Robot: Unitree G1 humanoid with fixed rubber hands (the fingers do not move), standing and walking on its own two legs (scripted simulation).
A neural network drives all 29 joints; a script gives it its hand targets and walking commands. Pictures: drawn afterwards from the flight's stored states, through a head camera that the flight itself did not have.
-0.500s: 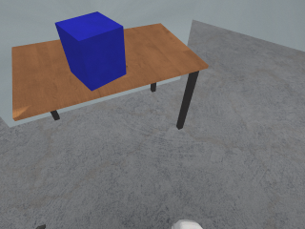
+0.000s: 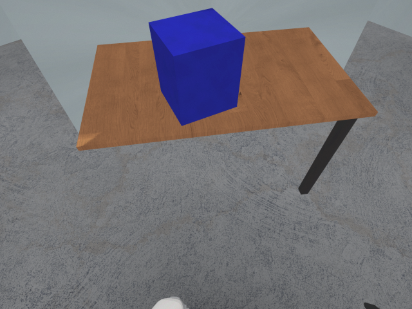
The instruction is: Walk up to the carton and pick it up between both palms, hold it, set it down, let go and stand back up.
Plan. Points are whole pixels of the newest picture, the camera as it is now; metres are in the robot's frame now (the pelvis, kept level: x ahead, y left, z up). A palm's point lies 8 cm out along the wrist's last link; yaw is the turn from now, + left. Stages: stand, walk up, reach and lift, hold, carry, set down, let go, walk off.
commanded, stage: walk up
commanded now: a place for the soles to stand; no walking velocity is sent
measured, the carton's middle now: (196, 68) +0.80 +0.07 -0.01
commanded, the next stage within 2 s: none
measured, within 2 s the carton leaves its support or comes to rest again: neither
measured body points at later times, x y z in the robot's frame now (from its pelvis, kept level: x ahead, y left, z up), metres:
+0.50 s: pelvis +0.00 +0.00 -0.01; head +0.03 -0.01 +0.44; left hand +0.05 +0.32 -0.12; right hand +0.13 -0.30 -0.13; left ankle +0.02 +0.12 -0.70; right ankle +0.01 -0.14 -0.72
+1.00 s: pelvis -0.02 +0.00 +0.01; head -0.02 +0.00 +0.46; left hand +0.01 +0.30 -0.12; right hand +0.12 -0.28 -0.11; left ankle +0.00 +0.12 -0.73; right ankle +0.01 -0.14 -0.72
